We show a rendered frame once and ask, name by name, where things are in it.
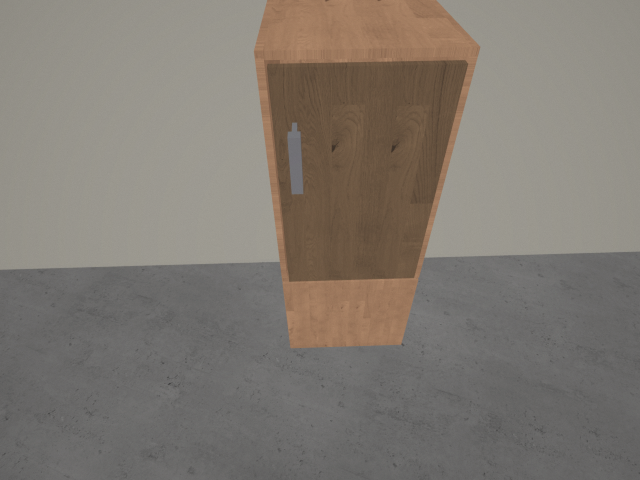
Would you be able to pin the handle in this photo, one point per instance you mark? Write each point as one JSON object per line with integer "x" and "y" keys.
{"x": 295, "y": 160}

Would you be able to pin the cupboard door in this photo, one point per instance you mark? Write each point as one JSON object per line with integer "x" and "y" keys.
{"x": 373, "y": 137}

